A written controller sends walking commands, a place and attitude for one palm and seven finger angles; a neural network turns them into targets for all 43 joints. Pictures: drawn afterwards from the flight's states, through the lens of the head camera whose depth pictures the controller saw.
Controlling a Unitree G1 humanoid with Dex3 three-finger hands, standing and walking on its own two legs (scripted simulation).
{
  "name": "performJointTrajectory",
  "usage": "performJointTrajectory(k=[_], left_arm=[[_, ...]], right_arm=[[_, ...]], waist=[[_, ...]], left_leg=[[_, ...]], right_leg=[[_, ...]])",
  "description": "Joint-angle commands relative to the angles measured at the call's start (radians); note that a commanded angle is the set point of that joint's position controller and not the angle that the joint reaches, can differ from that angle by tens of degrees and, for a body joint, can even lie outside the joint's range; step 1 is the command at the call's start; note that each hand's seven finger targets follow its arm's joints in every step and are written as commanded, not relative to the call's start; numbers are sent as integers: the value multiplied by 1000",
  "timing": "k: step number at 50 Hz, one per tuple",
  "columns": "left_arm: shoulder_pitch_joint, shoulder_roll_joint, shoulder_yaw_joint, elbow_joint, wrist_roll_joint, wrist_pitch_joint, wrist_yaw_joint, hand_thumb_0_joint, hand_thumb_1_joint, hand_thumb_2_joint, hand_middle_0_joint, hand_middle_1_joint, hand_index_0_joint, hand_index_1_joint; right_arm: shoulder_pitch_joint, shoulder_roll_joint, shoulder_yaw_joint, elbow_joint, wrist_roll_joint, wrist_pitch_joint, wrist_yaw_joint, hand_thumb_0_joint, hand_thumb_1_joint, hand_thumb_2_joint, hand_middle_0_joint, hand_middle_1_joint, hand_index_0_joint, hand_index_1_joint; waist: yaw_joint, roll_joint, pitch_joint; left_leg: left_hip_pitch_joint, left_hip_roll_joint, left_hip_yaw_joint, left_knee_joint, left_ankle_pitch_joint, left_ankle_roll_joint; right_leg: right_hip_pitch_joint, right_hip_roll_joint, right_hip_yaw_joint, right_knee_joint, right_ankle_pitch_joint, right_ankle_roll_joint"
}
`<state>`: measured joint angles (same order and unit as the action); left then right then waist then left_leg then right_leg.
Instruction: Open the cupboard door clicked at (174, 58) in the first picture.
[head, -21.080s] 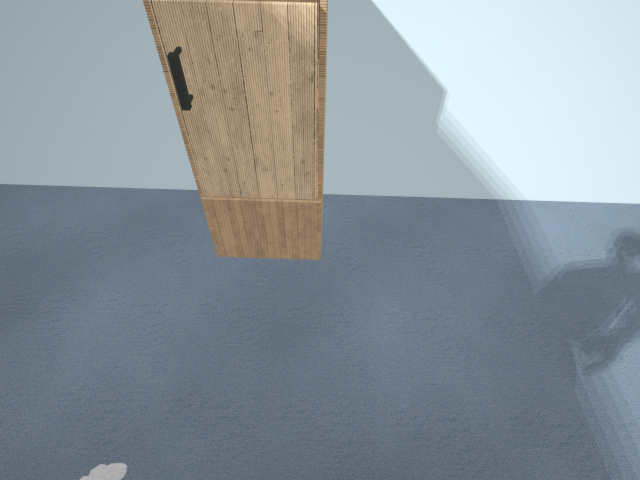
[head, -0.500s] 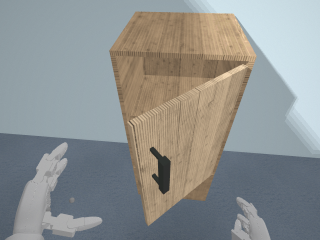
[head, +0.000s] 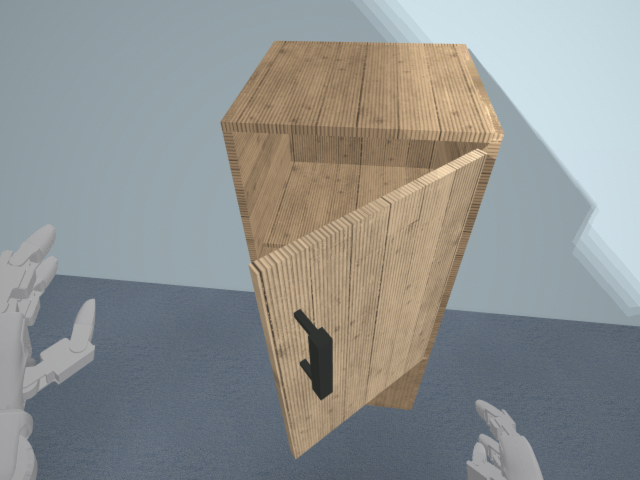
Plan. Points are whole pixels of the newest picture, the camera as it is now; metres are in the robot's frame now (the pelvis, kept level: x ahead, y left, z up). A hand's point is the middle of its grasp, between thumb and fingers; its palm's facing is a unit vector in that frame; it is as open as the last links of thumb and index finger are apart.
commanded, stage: draw the hand back to the body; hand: left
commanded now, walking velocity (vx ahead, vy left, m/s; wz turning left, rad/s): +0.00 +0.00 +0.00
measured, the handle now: (312, 355) +0.28 +0.06 +0.01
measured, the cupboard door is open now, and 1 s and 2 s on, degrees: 43 43 43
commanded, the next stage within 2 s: step back with the hand held close in 0.36 s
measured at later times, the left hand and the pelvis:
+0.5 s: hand (94, 342) +0.18 +0.24 +0.16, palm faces +0.45 -0.80 -0.39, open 7.4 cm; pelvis +0.00 -0.01 +0.00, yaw +0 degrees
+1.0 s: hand (42, 385) +0.14 +0.27 +0.16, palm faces +0.38 -0.77 -0.51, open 7.4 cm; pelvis -0.06 +0.01 -0.01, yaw -1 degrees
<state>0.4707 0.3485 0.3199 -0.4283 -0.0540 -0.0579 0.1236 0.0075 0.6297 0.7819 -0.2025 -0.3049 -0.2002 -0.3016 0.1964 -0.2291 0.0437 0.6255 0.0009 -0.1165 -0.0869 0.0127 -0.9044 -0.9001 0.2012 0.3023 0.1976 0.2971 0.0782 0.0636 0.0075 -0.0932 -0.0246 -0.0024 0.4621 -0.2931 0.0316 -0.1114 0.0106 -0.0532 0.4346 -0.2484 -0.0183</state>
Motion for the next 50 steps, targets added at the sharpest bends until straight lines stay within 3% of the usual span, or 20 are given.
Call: performJointTrajectory(k=[1,3,6,10,13,19,23,24,25,26,27,29,31,33,35,37,40,42,47,50], left_arm=[[-76,152,110,-156,-10,-68,9,0,900,900,-200,-300,-200,-300],[-74,137,91,-148,-13,-67,3,0,900,900,-200,-300,-200,-300],[-89,173,116,-173,-8,-74,4,0,900,900,-200,-300,-200,-300],[-88,188,132,-195,-8,-80,6,0,900,900,-200,-300,-200,-300],[-94,186,129,-199,-6,-82,6,0,900,900,-200,-300,-200,-300],[-83,175,124,-167,-11,-83,2,0,900,900,-200,-300,-200,-300],[-97,173,118,-165,-9,-88,0,0,900,900,-200,-300,-200,-300],[-176,195,126,-189,-8,-93,4,0,900,900,-200,-300,-200,-300],[-249,314,252,-216,-2,-134,13,0,900,900,-200,-300,-200,-300],[-242,302,242,-174,5,-150,8,0,900,900,-200,-300,-200,-300],[-104,225,190,-108,5,-145,1,0,900,900,-200,-300,-200,-300],[-9,182,152,-136,6,-145,-7,0,900,900,-200,-300,-200,-300],[24,189,155,-180,6,-148,-3,0,900,900,-200,-300,-200,-300],[56,209,180,-199,7,-145,5,0,900,900,-200,-300,-200,-300],[53,232,198,-236,7,-145,11,0,900,900,-200,-300,-200,-300],[65,253,220,-251,8,-150,22,0,900,900,-200,-300,-200,-300],[79,260,234,-263,9,-156,30,0,900,900,-200,-300,-200,-300],[82,258,231,-276,12,-160,34,0,900,900,-200,-300,-200,-300],[74,241,223,-282,28,-171,40,0,900,900,-200,-300,-200,-300],[60,232,224,-278,41,-181,42,0,900,900,-200,-300,-200,-300]], right_arm=[[-135,-103,-47,-155,-1,-52,-2,0,-900,-900,200,300,200,300],[-138,-105,-52,-158,2,-43,4,0,-900,-900,200,300,200,300],[-143,-107,-56,-154,-1,-43,1,0,-900,-900,200,300,200,300],[-143,-99,-56,-155,-2,-44,0,0,-900,-900,200,300,200,300],[-145,-95,-54,-149,0,-46,-2,0,-900,-900,200,300,200,300],[-148,-94,-59,-146,0,-48,1,0,-900,-900,200,300,200,300],[-151,-95,-59,-143,0,-47,1,0,-900,-900,200,300,200,300],[-154,-97,-58,-136,2,-49,0,0,-900,-900,200,300,200,300],[-119,-116,-59,-175,11,-31,-1,0,-900,-900,200,300,200,300],[-121,-106,-59,-158,5,-19,-4,0,-900,-900,200,300,200,300],[-125,-105,-65,-153,0,-8,-3,0,-900,-900,200,300,200,300],[-123,-113,-72,-168,-5,8,4,0,-900,-900,200,300,200,300],[-125,-120,-79,-175,-7,19,2,0,-900,-900,200,300,200,300],[-119,-119,-85,-185,-3,29,0,0,-900,-900,200,300,200,300],[-119,-117,-91,-198,2,37,-2,0,-900,-900,200,300,200,300],[-123,-114,-93,-202,3,40,-10,0,-900,-900,200,300,200,300],[-121,-113,-98,-213,6,42,-13,0,-900,-900,200,300,200,300],[-122,-115,-97,-217,6,40,-15,0,-900,-900,200,300,200,300],[-112,-129,-98,-226,4,30,-11,0,-900,-900,200,300,200,300],[-106,-135,-100,-236,5,20,-7,0,-900,-900,200,300,200,300]], waist=[[-5,-6,-32],[-9,-43,-22],[-3,1,-49],[-1,-26,-73],[-2,41,-55],[-3,-41,-41],[-5,-18,-30],[-12,3,-44],[-58,-66,45],[-58,-50,49],[-62,-83,23],[-64,-45,-48],[-64,-12,-98],[-64,-43,-152],[-67,-64,-165],[-65,-23,-172],[-64,-40,-165],[-62,-5,-152],[-64,25,-101],[-69,17,-58]], left_leg=[[-36,39,-26,-94,273,-13],[-31,42,-23,-100,264,-8],[-16,36,-16,-96,275,-6],[-4,33,-12,-92,285,-3],[0,33,-10,-95,290,-9],[3,35,-11,-101,263,-3],[2,34,-10,-107,234,-3],[10,32,-8,-103,226,-2],[-69,52,-50,-73,169,10],[-79,47,-60,-59,139,9],[-63,49,-55,-43,164,8],[-48,56,-41,-34,237,6],[-61,69,-47,-44,303,1],[-69,81,-48,-40,361,-2],[-89,80,-48,-28,356,-3],[-114,85,-56,-34,356,-3],[-162,91,-69,-35,321,1],[-193,101,-86,-56,305,5],[-372,130,-128,-119,58,35],[-506,137,-144,-137,-172,57]], right_leg=[[46,-20,26,-77,195,-13],[41,-19,28,-84,191,-6],[58,-22,34,-88,210,-9],[69,-21,40,-94,228,-6],[61,-23,43,-96,230,-9],[49,-19,42,-112,204,-3],[42,-20,47,-121,172,-2],[39,-21,53,-129,163,-3],[-63,-65,141,-179,186,0],[-74,-93,147,-187,176,-9],[-84,-99,139,-180,183,-9],[-65,-102,121,-144,253,-4],[-28,-100,101,-100,312,-3],[0,-91,98,-62,365,3],[-4,-94,108,-50,387,4],[5,-96,108,-23,395,0],[-1,-88,114,-5,360,2],[2,-78,107,18,336,4],[45,-51,115,65,186,11],[64,-48,137,92,98,13]])
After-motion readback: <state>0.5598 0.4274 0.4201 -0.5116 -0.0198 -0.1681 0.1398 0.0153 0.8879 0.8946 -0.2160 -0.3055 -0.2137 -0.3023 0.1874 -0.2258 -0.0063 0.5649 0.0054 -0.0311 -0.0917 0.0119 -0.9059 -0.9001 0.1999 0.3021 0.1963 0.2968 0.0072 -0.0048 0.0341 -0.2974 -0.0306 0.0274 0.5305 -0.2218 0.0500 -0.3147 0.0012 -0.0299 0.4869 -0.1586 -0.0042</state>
